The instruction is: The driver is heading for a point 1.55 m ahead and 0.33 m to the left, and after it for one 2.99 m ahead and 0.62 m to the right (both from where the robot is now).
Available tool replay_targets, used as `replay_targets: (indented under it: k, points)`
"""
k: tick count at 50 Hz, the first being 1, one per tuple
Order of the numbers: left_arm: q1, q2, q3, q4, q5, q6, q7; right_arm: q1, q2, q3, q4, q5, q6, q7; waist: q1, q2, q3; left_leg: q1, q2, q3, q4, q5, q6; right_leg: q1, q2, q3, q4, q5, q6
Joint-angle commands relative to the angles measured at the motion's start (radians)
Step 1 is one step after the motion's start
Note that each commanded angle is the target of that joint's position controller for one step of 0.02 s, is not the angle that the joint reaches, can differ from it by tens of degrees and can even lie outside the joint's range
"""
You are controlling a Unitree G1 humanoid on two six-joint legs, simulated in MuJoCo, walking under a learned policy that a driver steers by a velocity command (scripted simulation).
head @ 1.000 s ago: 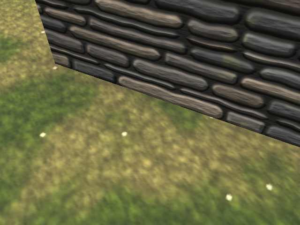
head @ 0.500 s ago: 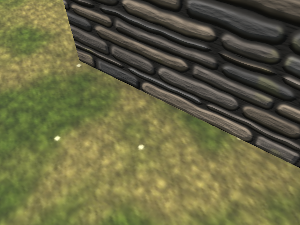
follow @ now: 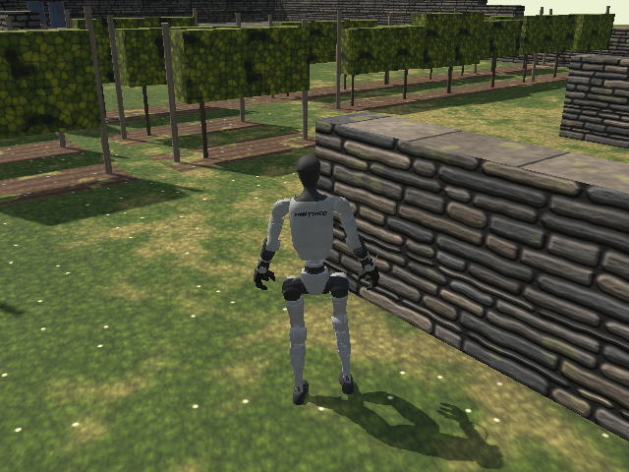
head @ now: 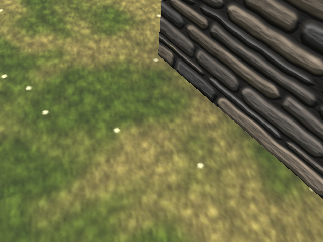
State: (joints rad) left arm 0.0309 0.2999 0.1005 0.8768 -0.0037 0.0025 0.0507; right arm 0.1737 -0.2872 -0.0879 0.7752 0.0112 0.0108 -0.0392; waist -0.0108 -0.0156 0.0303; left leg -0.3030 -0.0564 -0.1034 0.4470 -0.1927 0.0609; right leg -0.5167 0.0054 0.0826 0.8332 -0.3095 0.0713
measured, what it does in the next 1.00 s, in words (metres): walks ahead, turning left: right foot, then left foot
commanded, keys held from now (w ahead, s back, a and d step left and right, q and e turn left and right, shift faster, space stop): q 0.16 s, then w+q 0.46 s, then w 0.38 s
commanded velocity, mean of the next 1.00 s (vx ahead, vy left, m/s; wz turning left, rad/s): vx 0.31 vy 0.00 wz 0.48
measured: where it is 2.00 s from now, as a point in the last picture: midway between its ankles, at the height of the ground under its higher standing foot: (64, 164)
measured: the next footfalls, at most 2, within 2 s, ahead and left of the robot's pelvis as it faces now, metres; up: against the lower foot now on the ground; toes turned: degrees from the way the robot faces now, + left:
right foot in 0.16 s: +0.08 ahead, -0.15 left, +0.00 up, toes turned +11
left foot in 0.64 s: +0.14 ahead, +0.19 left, +0.00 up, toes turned +27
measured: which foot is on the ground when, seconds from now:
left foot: down 0.00-0.16, up 0.18-0.62, down 0.64-1.00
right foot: up 0.00-0.14, down 0.16-0.64, up 0.66-1.00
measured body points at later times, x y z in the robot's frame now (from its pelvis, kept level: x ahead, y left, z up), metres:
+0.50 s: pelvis +0.06 -0.01 +0.00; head +0.08 -0.01 +0.45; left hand +0.02 +0.29 -0.11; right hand +0.31 -0.21 -0.09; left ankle +0.08 +0.17 -0.69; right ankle +0.04 -0.16 -0.74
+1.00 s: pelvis +0.24 +0.16 +0.00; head +0.26 +0.19 +0.45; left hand +0.31 +0.47 -0.10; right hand +0.41 -0.07 -0.11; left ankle +0.11 +0.17 -0.74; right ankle +0.50 +0.11 -0.69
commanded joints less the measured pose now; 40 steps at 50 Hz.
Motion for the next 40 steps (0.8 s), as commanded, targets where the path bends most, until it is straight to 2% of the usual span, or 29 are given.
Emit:
replay_targets:
  k: [1,5,7,8,9,10,11,12,13,14,17,19,23,26,28,29,30,31,32,33,34,35,36,37,38,40]
  points:
    - [-0.040,0.073,0.009,-0.064,-0.004,-0.022,-0.009,-0.015,-0.187,-0.046,-0.070,-0.003,-0.002,-0.001,-0.010,0.167,-0.113,0.137,0.237,-0.285,-0.098,0.198,0.167,0.005,0.015,0.002,-0.086,-0.015,0.007]
    - [0.013,0.091,0.010,-0.061,-0.010,-0.043,-0.029,-0.049,-0.183,-0.041,-0.097,0.001,0.011,0.001,0.008,0.186,-0.135,0.156,0.220,-0.361,-0.038,0.336,0.151,0.111,0.034,0.003,-0.235,-0.026,-0.012]
    - [0.094,0.102,0.015,-0.041,-0.008,-0.053,-0.040,-0.086,-0.173,-0.034,-0.118,0.013,0.022,-0.006,0.060,0.171,-0.143,0.116,0.166,-0.351,0.019,0.304,0.093,0.267,0.020,-0.014,-0.463,0.157,-0.038]
    - [0.131,0.153,0.029,-0.035,0.004,-0.051,-0.038,-0.067,-0.137,-0.023,-0.128,0.009,0.025,-0.009,0.053,0.096,-0.167,0.014,0.112,-0.302,0.111,0.138,0.042,0.404,-0.101,0.067,-0.499,0.256,-0.079]
    - [0.126,0.210,0.036,-0.045,0.016,-0.038,-0.027,0.013,-0.067,-0.006,-0.124,-0.003,0.023,-0.004,-0.011,-0.172,-0.194,-0.168,-0.040,-0.119,0.335,-0.318,-0.018,0.538,-0.311,0.268,-0.495,0.442,-0.177]
    - [0.140,0.217,0.035,-0.046,0.044,-0.036,-0.033,0.006,-0.138,-0.026,-0.154,0.004,0.009,0.001,0.003,-0.285,-0.163,-0.354,-0.060,-0.054,0.509,-0.468,-0.045,0.511,-0.431,0.472,-0.549,0.333,-0.331]
    - [0.103,0.165,0.024,-0.073,0.035,-0.041,-0.031,-0.009,-0.204,-0.044,-0.140,0.008,0.002,0.006,0.009,-0.181,-0.123,-0.392,0.016,-0.066,0.620,-0.371,-0.053,0.489,-0.403,0.414,-0.576,0.121,-0.328]
    - [0.078,0.125,0.015,-0.079,0.019,-0.042,-0.025,-0.023,-0.209,-0.051,-0.131,0.010,0.004,0.012,0.009,-0.145,-0.088,-0.420,0.043,-0.046,0.648,-0.279,-0.060,0.473,-0.335,0.326,-0.594,-0.065,-0.274]
    - [0.067,0.110,0.008,-0.089,0.002,-0.043,-0.018,-0.018,-0.184,-0.048,-0.120,0.008,0.010,0.015,0.012,-0.146,-0.059,-0.448,0.056,-0.029,0.673,-0.227,-0.076,0.474,-0.287,0.272,-0.612,-0.147,-0.237]
    - [0.076,0.111,0.006,-0.087,-0.005,-0.045,-0.010,-0.031,-0.163,-0.042,-0.129,0.006,0.010,0.023,0.024,-0.146,-0.033,-0.475,0.072,-0.017,0.695,-0.178,-0.090,0.468,-0.281,0.240,-0.630,-0.152,-0.231]
    - [0.152,0.128,0.008,-0.080,0.005,-0.060,-0.004,-0.084,-0.112,-0.026,-0.161,0.014,-0.009,0.039,0.069,-0.123,-0.015,-0.484,0.101,0.042,0.639,-0.092,-0.110,0.478,-0.268,0.140,-0.679,-0.117,-0.232]
    - [0.192,0.141,0.011,-0.076,0.007,-0.070,-0.007,-0.110,-0.096,-0.019,-0.181,0.012,-0.019,0.043,0.090,-0.116,-0.016,-0.485,0.119,0.052,0.566,-0.059,-0.117,0.508,-0.283,0.100,-0.692,-0.072,-0.242]
    - [0.205,0.178,0.024,-0.081,0.001,-0.079,-0.023,-0.136,-0.069,-0.001,-0.212,0.011,-0.029,0.061,0.095,-0.122,0.003,-0.387,0.145,0.095,0.389,-0.020,-0.102,0.468,-0.295,-0.016,-0.702,0.008,-0.238]
    - [0.212,0.197,0.033,-0.082,-0.012,-0.080,-0.041,-0.138,-0.070,0.004,-0.223,0.013,-0.027,0.073,0.089,-0.121,0.024,-0.286,0.141,0.139,0.291,-0.051,-0.072,0.428,-0.300,-0.085,-0.683,0.029,-0.228]
    - [0.220,0.207,0.038,-0.078,-0.025,-0.074,-0.051,-0.130,-0.081,0.002,-0.231,0.015,-0.022,0.079,0.078,-0.117,0.034,-0.238,0.134,0.162,0.247,-0.083,-0.042,0.433,-0.326,-0.101,-0.658,0.030,-0.221]
    - [0.214,0.213,0.039,-0.077,-0.032,-0.068,-0.055,-0.106,-0.087,-0.001,-0.228,0.015,-0.020,0.080,0.057,-0.111,0.033,-0.189,0.119,0.182,0.209,-0.091,-0.021,0.425,-0.332,-0.118,-0.623,0.056,-0.212]
    - [0.193,0.216,0.039,-0.080,-0.037,-0.064,-0.056,-0.040,-0.098,-0.011,-0.210,0.013,-0.019,0.080,0.008,-0.097,0.010,-0.072,0.081,0.220,0.144,-0.065,0.004,0.391,-0.318,-0.162,-0.533,0.177,-0.192]
    - [0.205,0.187,0.028,-0.080,-0.032,-0.063,-0.056,0.082,-0.142,-0.039,-0.171,0.014,-0.016,0.075,-0.048,-0.053,-0.062,0.130,0.029,0.240,0.111,-0.045,0.033,0.329,-0.274,-0.232,-0.344,0.352,-0.161]
    - [0.219,0.130,0.005,-0.090,-0.006,-0.068,-0.055,0.274,-0.215,-0.076,-0.123,0.023,-0.014,0.061,-0.132,0.069,-0.165,0.411,0.086,0.090,0.077,-0.074,0.085,0.153,-0.210,-0.294,-0.016,0.328,-0.104]
    - [0.222,0.016,-0.036,-0.179,0.035,-0.093,-0.060,0.305,-0.357,-0.089,-0.137,0.023,-0.026,0.051,-0.074,0.410,-0.230,0.637,0.365,-0.502,-0.078,-0.226,0.262,-0.266,-0.036,-0.237,0.377,-0.264,-0.032]
    - [0.153,0.106,-0.019,-0.171,-0.012,-0.122,-0.065,0.311,-0.265,-0.060,-0.154,0.016,-0.053,0.062,-0.131,0.237,-0.281,0.621,0.435,-0.679,-0.223,-0.340,0.310,-0.378,-0.031,-0.042,0.506,-0.249,-0.046]
    - [0.107,0.155,-0.007,-0.187,-0.048,-0.135,-0.072,0.271,-0.210,-0.038,-0.148,0.003,-0.070,0.067,-0.112,0.194,-0.169,0.551,0.418,-0.552,-0.210,-0.279,0.272,-0.437,-0.082,-0.037,0.521,-0.167,-0.083]
    - [0.111,0.147,-0.011,-0.178,-0.036,-0.139,-0.070,0.215,-0.170,-0.025,-0.153,0.000,-0.076,0.068,-0.077,0.140,-0.122,0.443,0.377,-0.431,-0.191,-0.192,0.238,-0.394,-0.123,-0.040,0.462,-0.083,-0.101]
    - [0.125,0.142,-0.010,-0.161,-0.011,-0.135,-0.067,0.145,-0.136,-0.011,-0.164,-0.001,-0.075,0.067,-0.039,0.103,-0.081,0.335,0.332,-0.325,-0.195,-0.092,0.210,-0.324,-0.154,-0.034,0.382,-0.011,-0.100]
    - [0.148,0.140,-0.008,-0.152,-0.004,-0.126,-0.071,0.101,-0.121,-0.003,-0.175,-0.012,-0.076,0.063,-0.004,0.119,-0.062,0.250,0.300,-0.256,-0.220,-0.001,0.193,-0.247,-0.172,-0.028,0.328,0.043,-0.098]
    - [0.173,0.117,-0.011,-0.137,0.000,-0.106,-0.077,0.082,-0.127,-0.003,-0.174,-0.015,-0.087,0.055,0.023,0.103,-0.053,0.202,0.272,-0.171,-0.257,0.164,0.190,-0.202,-0.159,-0.048,0.271,0.120,-0.079]
Over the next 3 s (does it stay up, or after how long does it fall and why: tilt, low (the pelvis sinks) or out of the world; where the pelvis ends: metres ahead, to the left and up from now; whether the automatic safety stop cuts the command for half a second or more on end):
stays up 1.29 0.42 0.00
